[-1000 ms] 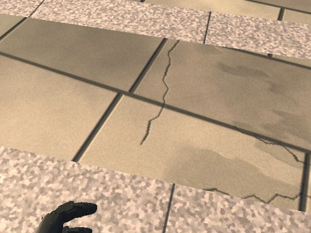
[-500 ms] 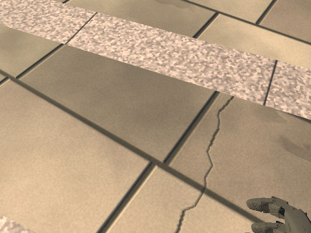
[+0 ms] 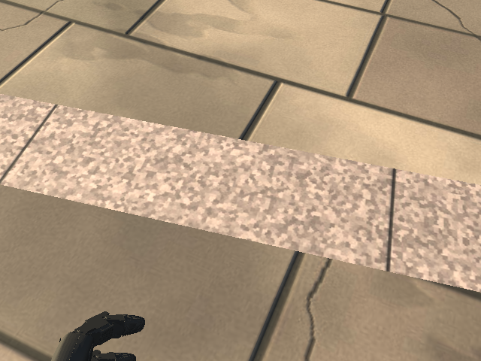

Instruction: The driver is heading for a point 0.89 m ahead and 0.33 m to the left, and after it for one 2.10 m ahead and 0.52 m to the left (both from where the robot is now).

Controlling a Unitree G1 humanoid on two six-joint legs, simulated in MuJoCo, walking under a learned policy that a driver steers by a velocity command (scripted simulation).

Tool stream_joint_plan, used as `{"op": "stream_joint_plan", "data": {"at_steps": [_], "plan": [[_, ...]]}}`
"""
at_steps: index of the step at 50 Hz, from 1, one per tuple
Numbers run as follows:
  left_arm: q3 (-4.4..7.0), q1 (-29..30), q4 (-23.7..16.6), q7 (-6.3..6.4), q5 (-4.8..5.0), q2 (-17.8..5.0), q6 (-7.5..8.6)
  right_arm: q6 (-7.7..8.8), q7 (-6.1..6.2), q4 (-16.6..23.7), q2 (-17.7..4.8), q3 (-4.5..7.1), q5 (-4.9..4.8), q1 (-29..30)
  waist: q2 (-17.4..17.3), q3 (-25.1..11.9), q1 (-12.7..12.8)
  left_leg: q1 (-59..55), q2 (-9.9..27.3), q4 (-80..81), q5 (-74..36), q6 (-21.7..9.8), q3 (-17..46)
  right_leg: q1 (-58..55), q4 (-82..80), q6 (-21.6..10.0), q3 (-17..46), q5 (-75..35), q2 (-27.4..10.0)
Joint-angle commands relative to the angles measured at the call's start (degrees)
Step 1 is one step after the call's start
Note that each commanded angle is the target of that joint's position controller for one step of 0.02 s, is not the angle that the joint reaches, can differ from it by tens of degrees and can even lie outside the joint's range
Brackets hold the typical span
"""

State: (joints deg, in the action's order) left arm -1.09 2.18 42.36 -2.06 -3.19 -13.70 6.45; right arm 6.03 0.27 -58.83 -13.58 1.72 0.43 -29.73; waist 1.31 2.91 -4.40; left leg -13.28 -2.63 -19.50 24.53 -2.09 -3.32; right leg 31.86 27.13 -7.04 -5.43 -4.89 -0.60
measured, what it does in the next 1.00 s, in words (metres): walks ahead, turning left: left foot, then right foot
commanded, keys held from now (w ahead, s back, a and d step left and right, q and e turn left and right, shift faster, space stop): q+shift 0.94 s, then shift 0.06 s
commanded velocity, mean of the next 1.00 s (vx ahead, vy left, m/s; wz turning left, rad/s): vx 0.15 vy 0.00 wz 0.76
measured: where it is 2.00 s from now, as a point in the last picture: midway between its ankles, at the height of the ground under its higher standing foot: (122, 260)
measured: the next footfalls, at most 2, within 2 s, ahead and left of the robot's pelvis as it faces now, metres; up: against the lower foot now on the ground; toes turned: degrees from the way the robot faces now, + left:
left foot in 0.46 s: +0.35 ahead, +0.14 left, +0.00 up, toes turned +20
right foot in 0.90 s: +0.46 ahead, -0.03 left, +0.00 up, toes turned +51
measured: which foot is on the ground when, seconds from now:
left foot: down 0.00-0.00, up 0.02-0.44, down 0.46-0.92, up 0.94-1.00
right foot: down 0.00-0.46, up 0.48-0.88, down 0.90-1.00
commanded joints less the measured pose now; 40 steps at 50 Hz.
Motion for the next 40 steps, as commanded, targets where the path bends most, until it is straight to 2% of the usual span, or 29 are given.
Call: {"op": "stream_joint_plan", "data": {"at_steps": [1, 2, 3, 4, 5, 6, 7, 8, 9, 11, 12, 14, 16, 18, 20, 21, 22, 23, 24, 25, 26, 27, 28, 29, 30, 32, 34, 37, 40], "plan": [[5.24, -27.4, 4.0, 0.8, 2.34, -17.0, 0.96, 0.07, -0.71, 2.4, 2.6, -2.03, -0.01, -9.9, 17.7, -33.6, 9.3, 45.4, -4.5, -67.2, 8.1, 2.8, 7.7, -70.5, 8.2, -17.8, 38.0, -40.6, -28.6], [5.16, -28.4, 4.3, 0.33, 3.0, -12.8, 0.08, 0.48, -1.33, 0.6, -5.5, -0.39, -1.87, -8.9, 5.1, -42.7, 13.8, 47.8, -2.2, -72.8, 9.3, 1.7, 18.0, -69.7, 3.9, -18.0, 41.3, -30.9, -26.9], [4.67, -22.6, 3.3, 0.56, 2.71, -10.9, -0.19, 0.27, -0.8, 4.7, -9.5, 1.25, -4.39, 1.7, 3.5, -30.1, 12.5, 50.3, 2.2, -68.8, 7.0, 1.8, 14.7, -58.7, 1.4, -14.4, 29.9, -30.8, -24.5], [4.26, -16.7, 3.6, 0.74, 3.09, -9.1, 0.35, -0.12, -0.05, 7.7, -9.2, 1.26, -4.18, 8.7, -2.3, -17.6, 9.6, 51.0, 5.2, -62.6, 3.5, 2.6, 10.7, -44.0, -2.9, -11.0, 22.6, -30.2, -21.5], [3.44, -13.7, 3.4, 1.16, 3.01, -6.3, 0.82, -1.08, 0.64, 7.9, -9.3, 2.08, -3.29, 11.7, -3.4, -11.9, 7.8, 49.5, 6.7, -59.8, 1.8, 3.1, 9.2, -34.5, -6.0, -9.1, 17.9, -29.3, -19.5], [3.29, -12.2, 3.9, 1.27, 2.14, -5.8, 0.92, -2.36, 0.68, 8.0, -7.5, 2.32, -2.91, 9.4, -1.0, -8.7, 4.8, 44.6, 7.8, -58.7, 0.1, 3.2, 8.8, -26.0, -8.8, -7.8, 13.4, -28.6, -18.1], [3.38, -10.4, 3.8, 1.24, 1.86, -5.4, 0.79, -3.76, 0.78, 7.9, -5.3, 2.31, -2.74, 7.1, 0.9, -7.6, 2.7, 41.5, 8.4, -57.0, -1.0, 3.2, 8.2, -20.6, -10.7, -7.0, 9.8, -26.2, -16.9], [3.44, -7.9, 3.6, 1.37, 1.94, -5.4, 0.66, -5.0, 0.99, 8.2, -3.4, 2.24, -3.01, 6.0, 1.8, -5.6, 1.0, 40.5, 8.6, -54.9, -1.0, 3.4, 7.2, -15.7, -12.7, -6.6, 6.0, -24.2, -16.3], [3.71, -6.4, 3.7, 1.62, 1.83, -6.0, 0.63, -5.68, 1.22, 9.5, -2.9, 2.31, -2.87, 6.8, 2.7, -3.9, 0.2, 41.1, 9.1, -51.3, -3.1, 3.6, 6.5, -12.9, -13.6, -6.1, 2.8, -24.7, -15.5], [4.47, -4.6, 3.6, 2.78, 1.78, -7.9, -0.02, -5.93, 1.21, 12.4, -3.1, 2.41, -2.12, 10.0, 3.9, -3.8, -0.3, 41.6, 9.4, -41.0, -11.2, 3.9, 4.7, -12.3, -14.4, -5.9, -2.3, -23.2, -13.9], [4.77, -4.3, 3.3, 3.43, 1.79, -8.6, -0.5, -5.71, 0.85, 12.9, -3.7, 2.61, -1.8, 11.1, 3.3, -5.3, 0.2, 40.3, 9.2, -36.1, -17.2, 3.5, 3.6, -13.5, -13.9, -5.5, -4.4, -21.7, -12.9], [5.01, -4.2, 3.1, 4.48, 2.53, -9.3, -1.61, -5.53, -0.28, 14.0, -4.0, 2.79, -1.44, 13.8, 3.2, -7.1, 1.6, 39.6, 8.4, -28.8, -25.0, 2.7, 1.8, -17.9, -12.4, -4.9, -6.8, -19.6, -13.0], [5.28, -4.6, 3.2, 5.06, 3.35, -10.0, -2.93, -5.93, -1.44, 15.7, -4.9, 3.25, -1.32, 16.7, 2.8, -7.2, 2.8, 40.9, 8.2, -24.4, -26.2, 1.7, 0.9, -22.9, -10.5, -4.3, -7.4, -16.4, -14.3], [5.71, -5.0, 3.3, 5.18, 3.88, -10.8, -4.3, -6.5, -2.52, 17.8, -6.6, 3.98, -1.25, 19.1, 2.7, -6.2, 3.4, 42.2, 7.7, -21.9, -23.0, 0.3, -0.4, -26.5, -7.7, -3.1, -7.5, -13.9, -16.0], [6.19, -4.4, 2.9, 5.3, 4.68, -11.5, -5.41, -6.89, -3.1, 19.1, -8.2, 4.87, -1.27, 18.4, 3.1, -5.7, 2.7, 41.2, 6.0, -20.3, -16.8, -1.5, -2.5, -28.4, -2.6, -1.5, -7.6, -17.0, -17.2], [6.37, -3.8, 2.6, 5.37, 5.2, -11.4, -5.8, -6.83, -3.09, 19.1, -8.8, 5.35, -1.38, 16.2, 3.3, -6.1, 1.6, 38.9, 4.4, -18.2, -15.3, -2.8, -3.8, -28.9, 1.9, -0.1, -8.1, -20.6, -17.0], [6.4, -3.3, 2.4, 5.31, 5.68, -10.8, -6.26, -6.41, -2.71, 18.3, -9.6, 6.13, -1.41, 11.4, 1.6, -7.4, -0.9, 32.8, 2.1, -13.1, -18.3, -4.8, -4.4, -27.4, 10.5, 2.1, -9.5, -22.0, -15.3], [6.47, -5.1, 2.1, 4.98, 5.12, -10.6, -6.51, -5.83, -1.62, 17.5, -14.0, 7.88, -1.06, 6.3, -5.7, -7.8, -3.0, 23.6, 3.6, -7.2, -39.7, -8.4, 3.6, -19.5, 24.2, 6.0, -9.6, -10.8, -10.6], [5.33, -5.9, -0.5, 4.2, 1.81, -6.1, -6.32, -5.67, -0.79, 18.4, -19.7, 8.84, -0.38, 8.1, -20.4, -8.3, 2.6, 14.0, 13.4, -8.3, -67.9, -15.5, 23.8, -1.8, 40.8, 10.1, -8.1, 37.9, 0.6], [5.08, -7.5, -1.6, 3.33, 2.06, -7.1, -5.57, -4.81, -1.26, 21.2, -19.7, 8.34, 1.75, 9.5, -18.1, -20.8, 3.2, 5.8, 21.3, -3.1, -51.7, -25.4, 44.6, 7.1, 53.9, 11.0, 7.3, 45.8, 6.5], [5.51, -5.5, -1.5, 2.7, 3.52, -9.0, -4.68, -4.03, -1.77, 23.0, -18.3, 8.09, 0.99, 12.9, -10.2, -21.2, 2.5, 6.1, 21.3, -0.6, -41.4, -23.2, 42.8, 9.6, 54.1, 9.3, 13.1, 41.9, 4.2], [5.69, -2.9, -1.9, 2.72, 3.69, -9.0, -4.25, -3.88, -1.38, 23.7, -16.1, 7.57, -0.71, 15.9, -5.1, -16.5, 3.4, 10.8, 18.5, 0.0, -34.1, -19.5, 37.9, 10.5, 50.9, 8.5, 13.5, 36.8, 2.7], [5.9, -1.9, -1.2, 3.27, 2.83, -8.8, -4.37, -4.35, -0.72, 24.3, -13.8, 6.89, -2.1, 18.6, -0.7, -12.4, 4.8, 16.8, 15.9, 0.3, -29.5, -16.1, 33.7, 9.7, 45.8, 8.5, 13.6, 33.3, 1.0], [6.22, -1.4, -1.4, 3.63, 2.26, -9.4, -4.74, -5.01, 0.17, 25.1, -12.3, 6.43, -2.38, 20.3, -1.1, -11.2, 5.7, 21.7, 14.0, 0.6, -27.6, -14.2, 30.9, 6.5, 40.7, 8.4, 13.6, 31.1, 0.6], [6.32, -1.1, -1.5, 3.5, 2.38, -9.2, -5.12, -5.66, 0.89, 26.0, -11.9, 6.33, -1.81, 20.6, -2.6, -11.1, 6.1, 24.2, 11.9, 1.0, -26.6, -12.7, 29.3, 3.4, 36.6, 8.5, 13.0, 29.5, 1.1], [5.9, -1.1, -1.4, 3.4, 2.98, -6.8, -5.38, -6.46, 1.85, 27.0, -12.9, 6.93, -1.12, 19.4, -3.9, -11.7, 5.6, 24.5, 9.5, 0.5, -27.7, -11.3, 28.1, 0.9, 28.1, 9.3, 12.1, 27.4, 3.4], [5.64, -1.1, -1.3, 3.52, 3.43, -5.7, -5.52, -7.02, 2.62, 27.7, -14.0, 7.51, -1.25, 18.1, -5.1, -12.7, 5.0, 24.0, 9.0, 0.2, -25.1, -10.6, 29.4, -0.5, 22.7, 10.1, 12.8, 25.5, 4.6], [5.97, -1.1, -1.2, 3.55, 3.72, -6.3, -5.82, -7.94, 3.02, 29.1, -13.7, 7.57, -1.22, 18.8, -8.0, -11.8, 4.1, 26.3, 7.8, 0.7, -16.2, -9.0, 31.5, -2.6, 18.1, 10.6, 13.5, 22.3, 5.3], [6.44, -1.2, -1.5, 3.22, 3.78, -7.0, -5.34, -8.6, 2.71, 30.1, -13.4, 7.48, -1.05, 19.3, -10.6, -10.4, 3.2, 27.2, 6.7, 0.6, -11.2, -8.0, 34.2, -5.1, 13.3, 10.1, 13.9, 22.0, 5.5]]}}
Over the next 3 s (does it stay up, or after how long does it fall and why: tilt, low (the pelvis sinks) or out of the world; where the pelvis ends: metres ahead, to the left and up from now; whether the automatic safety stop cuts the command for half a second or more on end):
stays up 1.69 0.32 0.01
